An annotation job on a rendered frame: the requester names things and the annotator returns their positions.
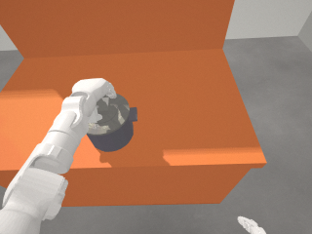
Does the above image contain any robot left hand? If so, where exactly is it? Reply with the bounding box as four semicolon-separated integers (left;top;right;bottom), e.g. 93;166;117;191
71;78;117;124

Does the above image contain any left robot forearm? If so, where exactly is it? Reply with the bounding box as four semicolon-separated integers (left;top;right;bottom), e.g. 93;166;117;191
2;90;97;209

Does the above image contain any lid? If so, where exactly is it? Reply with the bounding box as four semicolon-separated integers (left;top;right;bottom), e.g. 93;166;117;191
87;94;130;136

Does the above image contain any robot right hand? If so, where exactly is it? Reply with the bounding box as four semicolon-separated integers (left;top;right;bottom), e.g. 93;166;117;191
237;216;266;234

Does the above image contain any knob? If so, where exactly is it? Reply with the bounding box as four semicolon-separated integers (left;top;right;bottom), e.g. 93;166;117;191
96;97;111;116

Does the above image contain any left robot upper arm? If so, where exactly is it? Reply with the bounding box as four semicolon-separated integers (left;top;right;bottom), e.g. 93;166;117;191
0;166;68;234

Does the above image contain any table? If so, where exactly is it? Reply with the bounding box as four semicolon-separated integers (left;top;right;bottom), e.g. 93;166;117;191
0;0;267;207

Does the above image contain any pot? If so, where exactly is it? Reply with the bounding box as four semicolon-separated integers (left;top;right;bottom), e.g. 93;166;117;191
86;107;137;152

